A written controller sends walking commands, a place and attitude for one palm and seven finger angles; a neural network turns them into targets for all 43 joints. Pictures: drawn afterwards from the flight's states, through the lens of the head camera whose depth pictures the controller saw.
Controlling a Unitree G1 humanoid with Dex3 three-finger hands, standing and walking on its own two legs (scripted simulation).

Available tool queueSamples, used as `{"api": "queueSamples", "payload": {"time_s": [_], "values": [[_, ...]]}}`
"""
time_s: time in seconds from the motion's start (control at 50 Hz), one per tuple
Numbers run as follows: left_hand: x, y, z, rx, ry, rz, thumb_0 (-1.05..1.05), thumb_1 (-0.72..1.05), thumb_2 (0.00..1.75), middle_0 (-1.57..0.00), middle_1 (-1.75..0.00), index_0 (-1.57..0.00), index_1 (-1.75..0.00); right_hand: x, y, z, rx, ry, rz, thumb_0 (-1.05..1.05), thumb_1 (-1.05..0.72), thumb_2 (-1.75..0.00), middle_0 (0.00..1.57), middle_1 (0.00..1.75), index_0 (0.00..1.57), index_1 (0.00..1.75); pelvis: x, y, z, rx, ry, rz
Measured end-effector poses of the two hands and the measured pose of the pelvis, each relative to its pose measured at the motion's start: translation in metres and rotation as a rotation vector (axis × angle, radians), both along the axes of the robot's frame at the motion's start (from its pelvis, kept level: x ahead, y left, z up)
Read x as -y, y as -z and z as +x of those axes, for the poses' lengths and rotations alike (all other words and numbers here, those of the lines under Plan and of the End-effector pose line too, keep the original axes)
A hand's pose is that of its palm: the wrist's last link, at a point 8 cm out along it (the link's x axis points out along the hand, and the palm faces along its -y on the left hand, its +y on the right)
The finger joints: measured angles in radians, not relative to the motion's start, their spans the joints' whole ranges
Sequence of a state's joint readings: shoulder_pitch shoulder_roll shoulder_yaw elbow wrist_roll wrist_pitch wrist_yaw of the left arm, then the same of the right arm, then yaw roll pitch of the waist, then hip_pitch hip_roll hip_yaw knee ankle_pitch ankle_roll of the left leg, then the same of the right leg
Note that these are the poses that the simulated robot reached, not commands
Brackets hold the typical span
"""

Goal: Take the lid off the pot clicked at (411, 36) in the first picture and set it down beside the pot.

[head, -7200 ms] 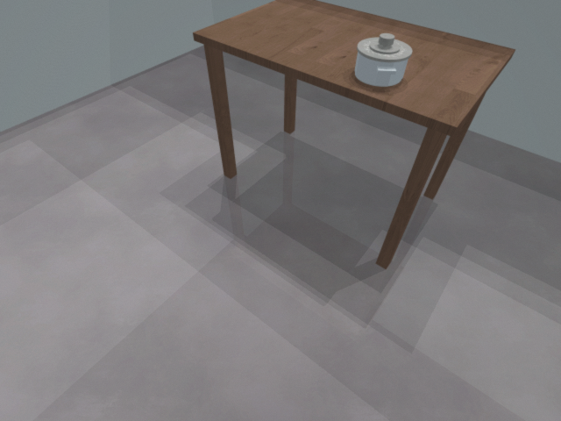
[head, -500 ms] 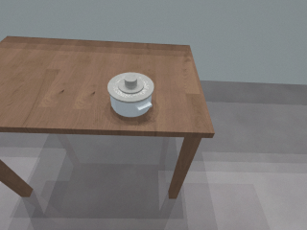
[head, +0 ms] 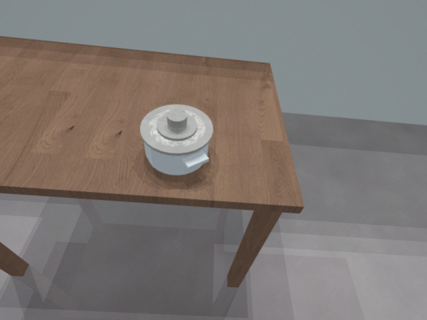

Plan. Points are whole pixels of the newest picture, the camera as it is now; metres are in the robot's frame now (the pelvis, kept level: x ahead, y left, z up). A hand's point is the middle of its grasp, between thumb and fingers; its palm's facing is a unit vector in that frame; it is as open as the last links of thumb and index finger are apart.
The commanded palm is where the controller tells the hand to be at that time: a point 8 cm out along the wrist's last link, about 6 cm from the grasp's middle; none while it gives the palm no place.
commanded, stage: shuffle to correct the standing spot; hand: left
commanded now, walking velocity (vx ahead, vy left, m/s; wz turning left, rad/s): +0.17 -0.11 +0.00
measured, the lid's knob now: (177, 118) +0.49 +0.12 +0.10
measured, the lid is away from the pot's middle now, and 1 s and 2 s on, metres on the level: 0.00 0.00 0.00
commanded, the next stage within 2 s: come to a stop and stand still in 0.04 s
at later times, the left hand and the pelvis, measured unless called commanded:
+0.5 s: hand (153, 308) +0.18 +0.13 -0.16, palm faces +0.06 -0.97 -0.24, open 7.4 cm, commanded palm none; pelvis +0.07 -0.06 +0.00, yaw +3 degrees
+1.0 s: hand out of the picture -0.04 +0.15 -0.16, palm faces +0.11 -0.96 -0.26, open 7.4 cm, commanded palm none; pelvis +0.01 -0.04 +0.00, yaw +3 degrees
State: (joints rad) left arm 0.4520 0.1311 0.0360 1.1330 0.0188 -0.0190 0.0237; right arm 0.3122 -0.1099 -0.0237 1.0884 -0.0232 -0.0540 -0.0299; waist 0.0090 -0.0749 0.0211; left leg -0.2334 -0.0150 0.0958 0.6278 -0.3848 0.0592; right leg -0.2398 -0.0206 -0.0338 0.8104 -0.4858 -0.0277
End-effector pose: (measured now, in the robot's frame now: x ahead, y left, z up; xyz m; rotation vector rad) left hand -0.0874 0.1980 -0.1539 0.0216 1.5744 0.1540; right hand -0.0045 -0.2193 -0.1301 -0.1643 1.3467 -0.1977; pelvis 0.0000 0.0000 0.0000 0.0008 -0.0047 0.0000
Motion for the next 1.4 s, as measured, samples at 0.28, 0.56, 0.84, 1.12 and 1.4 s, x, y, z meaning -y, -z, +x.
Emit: {"api": "queueSamples", "payload": {"time_s": [0.28, 0.56, 0.84, 1.12, 1.4], "values": [[-0.009, -0.027, 0.2, 0.296, 0.084, 0.116, 0.02, 0.94, 0.9, -0.2, -0.3, -0.19, -0.3, 0.007, -0.006, 0.01, -0.171, 0.007, 0.079, 0.0, -0.91, -0.9, 0.2, 0.3, 0.2, 0.3, 0.034, -0.015, 0.06, -0.012, -0.036, -0.009], [0.02, -0.019, 0.237, 0.422, 0.094, 0.148, 0.0, 0.9, 0.9, -0.2, -0.3, -0.2, -0.3, 0.084, 0.006, 0.109, 0.027, -0.029, -0.029, 0.0, -0.91, -0.9, 0.19, 0.29, 0.2, 0.3, 0.055, 0.002, 0.059, 0.026, -0.056, 0.035], [-0.017, -0.023, 0.128, 0.326, -0.018, 0.14, 0.0, 0.9, 0.9, -0.2, -0.3, -0.2, -0.3, 0.032, -0.009, 0.072, 0.063, -0.113, 0.015, 0.0, -0.92, -0.9, 0.2, 0.29, 0.2, 0.3, 0.032, -0.01, 0.025, 0.006, -0.073, -0.007], [0.033, -0.035, 0.015, 0.042, -0.024, 0.105, 0.01, 0.91, 0.9, -0.2, -0.3, -0.19, -0.3, 0.054, 0.0, 0.032, -0.032, -0.043, 0.052, 0.01, -0.92, -0.9, 0.2, 0.29, 0.2, 0.3, 0.049, -0.017, 0.018, 0.012, -0.037, 0.02], [0.047, -0.013, 0.08, 0.168, 0.007, 0.016, 0.0, 0.9, 0.9, -0.2, -0.3, -0.2, -0.3, 0.037, -0.003, 0.035, -0.018, -0.017, 0.021, 0.01, -0.94, -0.9, 0.2, 0.29, 0.2, 0.3, 0.039, -0.014, 0.026, 0.034, -0.021, 0.006]]}}
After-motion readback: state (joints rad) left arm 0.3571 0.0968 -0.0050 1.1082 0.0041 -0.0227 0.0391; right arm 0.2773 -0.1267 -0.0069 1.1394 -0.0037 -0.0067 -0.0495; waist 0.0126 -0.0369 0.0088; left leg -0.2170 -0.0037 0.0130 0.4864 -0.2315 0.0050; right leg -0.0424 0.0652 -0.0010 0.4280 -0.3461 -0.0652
